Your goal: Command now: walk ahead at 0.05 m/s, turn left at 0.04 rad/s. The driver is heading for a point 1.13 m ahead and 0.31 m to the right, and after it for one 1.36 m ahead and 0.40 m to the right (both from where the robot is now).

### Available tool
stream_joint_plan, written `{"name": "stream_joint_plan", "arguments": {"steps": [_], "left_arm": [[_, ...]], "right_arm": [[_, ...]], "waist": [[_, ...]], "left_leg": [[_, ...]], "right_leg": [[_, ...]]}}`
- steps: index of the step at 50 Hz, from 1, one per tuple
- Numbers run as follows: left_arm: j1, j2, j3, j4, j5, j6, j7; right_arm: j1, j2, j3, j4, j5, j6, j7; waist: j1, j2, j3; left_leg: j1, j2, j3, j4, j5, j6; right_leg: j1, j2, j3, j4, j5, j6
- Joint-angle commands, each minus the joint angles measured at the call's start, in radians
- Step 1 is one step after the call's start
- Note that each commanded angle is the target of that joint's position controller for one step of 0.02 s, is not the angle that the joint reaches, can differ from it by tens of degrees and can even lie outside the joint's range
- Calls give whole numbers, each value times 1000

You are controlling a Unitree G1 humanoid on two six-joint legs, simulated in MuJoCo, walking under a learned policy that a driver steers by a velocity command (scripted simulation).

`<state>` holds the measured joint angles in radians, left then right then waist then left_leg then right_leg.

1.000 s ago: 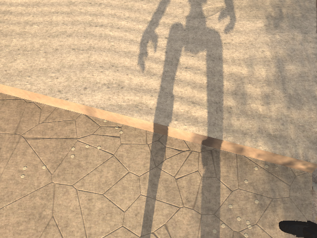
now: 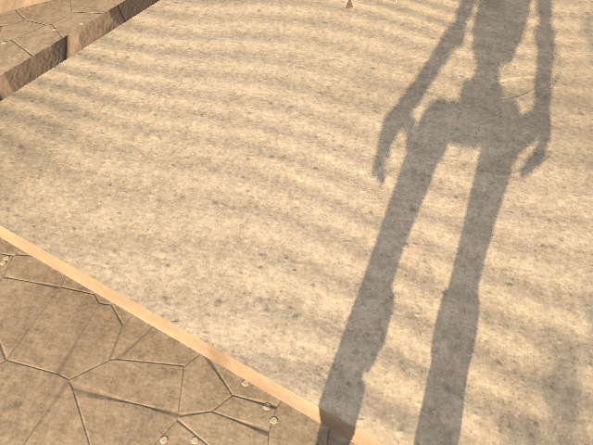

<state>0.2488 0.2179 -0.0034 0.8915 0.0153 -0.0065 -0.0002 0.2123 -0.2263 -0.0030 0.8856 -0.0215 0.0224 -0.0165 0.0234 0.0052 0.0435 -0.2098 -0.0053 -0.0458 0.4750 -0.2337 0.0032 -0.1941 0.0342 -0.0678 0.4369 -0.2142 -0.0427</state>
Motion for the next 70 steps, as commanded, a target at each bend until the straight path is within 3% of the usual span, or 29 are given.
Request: {"name": "stream_joint_plan", "arguments": {"steps": [1,2,3,6,21,43,44,45,47,48,50,53,54,56,57,58,59,60,61,62,63,66,68,70], "left_arm": [[42,124,31,-3,0,5,11],[-19,165,44,-25,0,-6,24],[-17,157,41,-17,4,-11,28],[-13,114,34,14,-3,-15,27],[-68,144,39,89,-5,-3,33],[-53,129,34,165,-5,-6,39],[-34,119,32,177,-5,-6,40],[10,85,20,193,16,8,34],[-8,118,30,174,18,19,25],[-12,120,31,165,17,19,21],[-10,98,28,154,17,7,15],[-22,77,28,134,22,-22,2],[-14,71,28,131,23,-30,-1],[48,68,29,142,20,-46,-1],[127,72,32,164,18,-55,2],[243,106,43,199,14,-66,10],[381,188,70,247,8,-68,17],[417,184,74,263,11,-66,21],[384,145,66,249,19,-70,21],[339,126,62,232,26,-73,19],[303,111,57,220,27,-76,17],[267,77,43,214,10,-87,17],[250,77,37,214,5,-90,19],[247,101,38,216,5,-94,19]], "right_arm": [[-18,-116,-22,-14,11,-26,-4],[-52,-169,-46,-18,23,-29,-11],[-52,-151,-43,-14,20,-32,-16],[-27,-117,-39,18,19,-28,-23],[-89,-141,-45,112,21,-29,-15],[-87,-128,-38,191,19,-27,-17],[-68,-119,-35,201,19,-26,-18],[-7,-85,-21,229,-2,-19,-18],[-13,-129,-35,220,-3,-9,-14],[-17,-135,-38,212,-1,-10,-12],[4,-123,-39,206,3,-20,-7],[67,-148,-54,216,5,-35,-3],[75,-157,-60,218,5,-37,-2],[40,-147,-62,201,10,-43,1],[-15,-128,-59,177,14,-50,4],[-99,-86,-48,134,18,-64,9],[-150,-56,-43,91,4,-83,17],[-188,-108,-54,70,-27,-93,20],[-162,-98,-55,84,-27,-98,25],[-127,-75,-51,98,-15,-102,33],[-125,-68,-51,94,-7,-103,41],[-191,-46,-43,52,-13,-88,56],[-259,-26,-30,10,-11,-81,60],[-290,-17,-21,-18,-1,-74,56]], "waist": [[0,90,27],[1,76,1],[-6,49,-26],[-14,37,-14],[-12,1,-52],[-16,-2,-30],[-17,0,-53],[-23,0,-49],[-21,10,51],[-22,16,85],[-28,30,93],[-43,99,51],[-37,120,56],[2,95,84],[44,46,100],[97,-82,109],[128,-262,107],[124,-198,148],[89,-85,128],[55,-55,94],[33,-58,82],[12,-95,88],[6,-102,105],[3,-133,97]], "left_leg": [[-56,116,-135,-164,70,44],[-27,55,-70,-105,66,34],[6,55,-69,-94,94,33],[27,57,-67,-80,172,40],[41,49,-56,-88,249,55],[15,33,-41,-115,136,53],[21,24,-33,-122,35,55],[14,64,-92,-161,-135,73],[-63,47,-111,-161,-429,107],[-87,56,-133,-165,-479,122],[-60,87,-192,-183,-467,144],[46,163,-309,-258,-472,186],[49,190,-339,-278,-488,201],[-35,180,-314,-245,-459,200],[-144,134,-249,-164,-396,177],[-315,35,-107,19,-273,132],[-515,-67,67,275,-217,91],[-656,-31,77,444,-304,88],[-667,10,44,539,-266,89],[-646,33,40,583,-215,85],[-628,49,46,592,-170,80],[-551,36,108,514,-61,50],[-458,18,143,359,4,41],[-295,-12,174,205,61,56]], "right_leg": [[52,-96,112,-101,34,5],[31,-68,76,-79,5,9],[10,-66,75,-81,4,10],[-13,-69,75,-87,43,12],[56,-80,76,-65,141,16],[25,-81,76,-74,67,15],[33,-71,65,-75,-24,14],[32,-109,118,-92,-164,-10],[-54,-84,127,-67,-414,-41],[-86,-84,137,-58,-450,-51],[-120,-77,142,-23,-391,-55],[-155,-33,79,70,-246,-42],[-150,-23,50,94,-216,-43],[-58,-28,58,49,-214,-64],[55,-51,118,-26,-243,-86],[222,-143,293,-155,-326,-127],[403,-308,557,-272,-296,-191],[448,-401,625,-253,-86,-226],[452,-388,563,-218,63,-225],[436,-361,493,-214,135,-209],[410,-333,430,-229,172,-193],[304,-244,269,-270,344,-154],[217,-205,192,-284,429,-135],[142,-194,144,-284,538,-119]]}}
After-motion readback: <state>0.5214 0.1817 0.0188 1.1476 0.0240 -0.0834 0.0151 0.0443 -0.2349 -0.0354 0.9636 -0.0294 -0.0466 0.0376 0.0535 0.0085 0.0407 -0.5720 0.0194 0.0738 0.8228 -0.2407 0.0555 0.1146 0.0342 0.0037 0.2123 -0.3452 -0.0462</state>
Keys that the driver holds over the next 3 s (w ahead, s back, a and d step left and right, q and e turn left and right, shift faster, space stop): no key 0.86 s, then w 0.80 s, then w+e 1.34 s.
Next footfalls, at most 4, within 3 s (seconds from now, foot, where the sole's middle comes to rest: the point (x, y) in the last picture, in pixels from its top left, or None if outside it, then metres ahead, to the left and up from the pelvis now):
1.50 left None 0.39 0.09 -0.78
2.06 right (341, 348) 0.71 -0.06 -0.70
2.58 left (340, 224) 1.09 -0.07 -0.70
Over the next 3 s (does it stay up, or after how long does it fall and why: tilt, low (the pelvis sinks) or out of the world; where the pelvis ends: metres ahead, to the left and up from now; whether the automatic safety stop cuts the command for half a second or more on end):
stays up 1.06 -0.17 0.08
